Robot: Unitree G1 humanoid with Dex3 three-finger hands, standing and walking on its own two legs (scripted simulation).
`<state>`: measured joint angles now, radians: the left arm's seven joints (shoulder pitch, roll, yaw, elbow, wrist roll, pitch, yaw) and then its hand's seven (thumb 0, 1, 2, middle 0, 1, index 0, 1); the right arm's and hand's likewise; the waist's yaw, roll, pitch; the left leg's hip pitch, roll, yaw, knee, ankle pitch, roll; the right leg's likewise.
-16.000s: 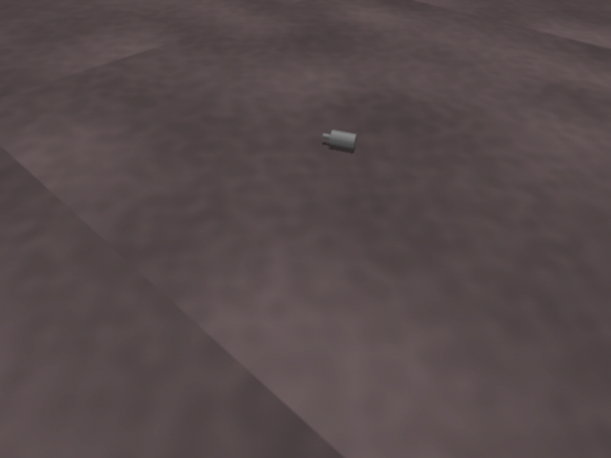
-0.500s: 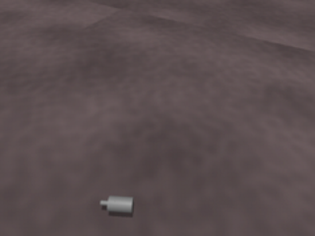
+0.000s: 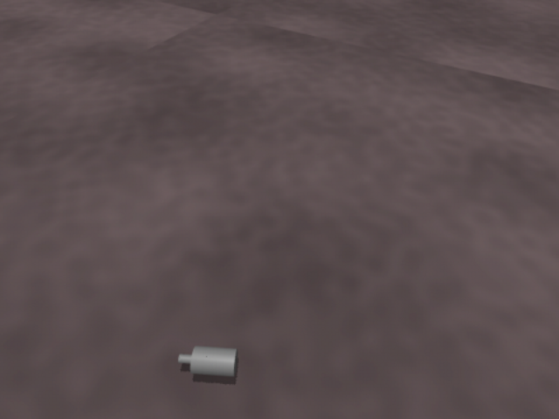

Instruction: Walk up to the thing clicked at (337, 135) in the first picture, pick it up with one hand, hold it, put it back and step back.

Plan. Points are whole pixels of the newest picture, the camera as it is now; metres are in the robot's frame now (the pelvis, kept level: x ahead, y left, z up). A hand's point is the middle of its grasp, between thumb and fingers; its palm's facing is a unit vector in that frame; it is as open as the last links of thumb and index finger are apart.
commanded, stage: stand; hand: left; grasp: from above
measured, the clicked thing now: (207, 360) +0.47 +0.23 -0.74
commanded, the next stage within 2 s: rise first in 0.18 s
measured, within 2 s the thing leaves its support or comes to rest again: neither
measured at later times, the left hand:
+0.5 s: hand out of the picture +0.15 +0.25 -0.17, palm faces -0.01 -0.94 -0.33, open 8.6 cm
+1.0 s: hand out of the picture +0.14 +0.26 -0.22, palm faces -0.13 -0.89 -0.43, open 14.0 cm
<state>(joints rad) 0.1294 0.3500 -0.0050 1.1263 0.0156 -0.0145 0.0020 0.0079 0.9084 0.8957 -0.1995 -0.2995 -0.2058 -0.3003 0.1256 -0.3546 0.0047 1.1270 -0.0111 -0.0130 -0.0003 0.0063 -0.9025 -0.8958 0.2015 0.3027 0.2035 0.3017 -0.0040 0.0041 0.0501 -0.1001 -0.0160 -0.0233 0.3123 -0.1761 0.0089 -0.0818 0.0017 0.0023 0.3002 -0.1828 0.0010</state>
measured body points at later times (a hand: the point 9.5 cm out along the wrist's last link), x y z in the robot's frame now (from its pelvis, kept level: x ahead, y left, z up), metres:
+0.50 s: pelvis -0.02 +0.00 -0.02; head +0.04 +0.01 +0.42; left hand +0.15 +0.30 -0.15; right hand +0.09 -0.27 -0.14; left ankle +0.00 +0.11 -0.75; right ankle -0.01 -0.12 -0.75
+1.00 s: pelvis +0.00 +0.01 -0.08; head +0.08 +0.02 +0.36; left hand +0.14 +0.30 -0.19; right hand +0.16 -0.25 -0.17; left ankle +0.00 +0.11 -0.75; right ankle -0.01 -0.12 -0.75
